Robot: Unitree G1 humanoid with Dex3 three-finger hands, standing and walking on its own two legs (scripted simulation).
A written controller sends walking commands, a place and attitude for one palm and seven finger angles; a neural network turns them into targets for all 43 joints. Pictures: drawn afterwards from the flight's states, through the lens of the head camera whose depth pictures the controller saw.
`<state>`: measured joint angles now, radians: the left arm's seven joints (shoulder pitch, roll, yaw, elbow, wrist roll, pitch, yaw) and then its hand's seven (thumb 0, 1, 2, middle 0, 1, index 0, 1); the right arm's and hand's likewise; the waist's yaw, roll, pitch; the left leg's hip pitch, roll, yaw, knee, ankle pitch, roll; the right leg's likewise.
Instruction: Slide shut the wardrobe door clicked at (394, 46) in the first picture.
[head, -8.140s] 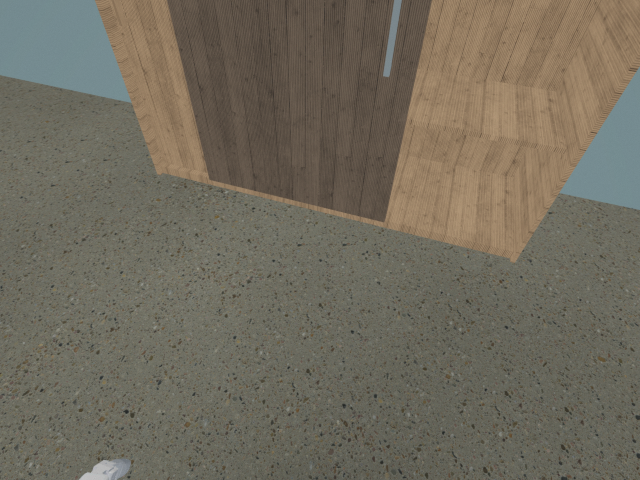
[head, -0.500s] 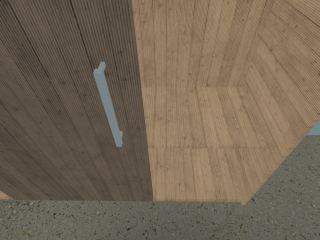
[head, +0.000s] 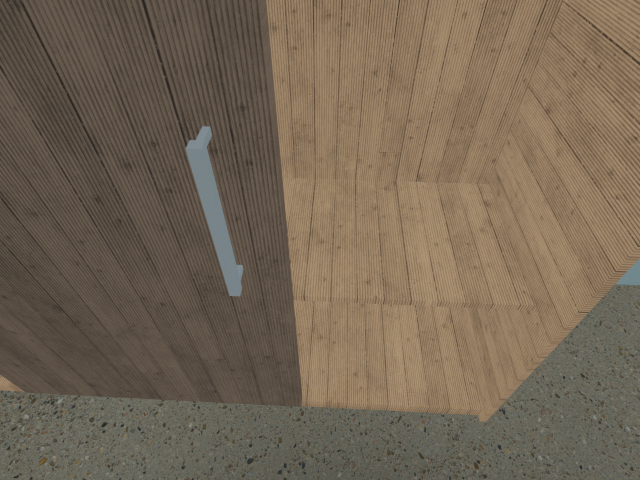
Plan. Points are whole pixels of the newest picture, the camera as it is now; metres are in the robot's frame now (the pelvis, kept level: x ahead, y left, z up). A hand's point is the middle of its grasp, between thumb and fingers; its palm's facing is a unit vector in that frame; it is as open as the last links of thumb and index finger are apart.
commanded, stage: come to a stop and stand still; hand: left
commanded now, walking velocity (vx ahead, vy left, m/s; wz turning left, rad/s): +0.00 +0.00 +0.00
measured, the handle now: (222, 223) +0.44 +0.18 +0.08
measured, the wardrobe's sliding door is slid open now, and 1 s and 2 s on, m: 0.55 0.55 0.55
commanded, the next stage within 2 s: look again from close up in 0.86 s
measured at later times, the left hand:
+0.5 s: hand out of the picture +0.01 +0.23 -0.18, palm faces -0.01 -0.98 -0.19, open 7.3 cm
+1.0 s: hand out of the picture -0.01 +0.24 -0.18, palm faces +0.00 -0.99 -0.16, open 7.3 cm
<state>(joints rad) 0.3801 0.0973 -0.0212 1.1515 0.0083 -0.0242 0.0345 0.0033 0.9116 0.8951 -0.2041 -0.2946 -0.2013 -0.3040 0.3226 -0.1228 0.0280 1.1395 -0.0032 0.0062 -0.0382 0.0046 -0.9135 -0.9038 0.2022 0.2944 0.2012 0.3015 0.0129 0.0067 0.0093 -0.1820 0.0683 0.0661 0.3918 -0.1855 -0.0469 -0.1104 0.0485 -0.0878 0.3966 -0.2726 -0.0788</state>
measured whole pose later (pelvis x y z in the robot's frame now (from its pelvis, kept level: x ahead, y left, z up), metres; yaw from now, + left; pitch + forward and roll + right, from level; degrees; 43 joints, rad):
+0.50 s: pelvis -0.01 +0.06 -0.01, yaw -1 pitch +0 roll +0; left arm 0.29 0.17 -0.01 1.05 0.02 -0.01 0.04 0.00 0.92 0.90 -0.20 -0.29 -0.20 -0.30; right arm 0.32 -0.14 0.03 1.08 -0.01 -0.02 -0.03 0.01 -0.93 -0.90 0.20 0.29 0.20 0.30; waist 0.00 -0.01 -0.01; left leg -0.23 -0.03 0.08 0.49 -0.27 0.06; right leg -0.19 -0.02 -0.05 0.48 -0.30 0.00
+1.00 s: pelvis +0.01 +0.08 +0.00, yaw -2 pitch -1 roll +0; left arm 0.34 0.14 -0.02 1.10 0.01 0.00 0.04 0.00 0.91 0.90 -0.20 -0.29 -0.20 -0.30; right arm 0.28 -0.15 0.02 1.12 0.00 -0.03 -0.03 0.01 -0.92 -0.90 0.20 0.29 0.20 0.30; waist 0.01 -0.03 0.01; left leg -0.16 -0.07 0.10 0.43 -0.26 0.10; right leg -0.14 -0.05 -0.03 0.44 -0.29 0.04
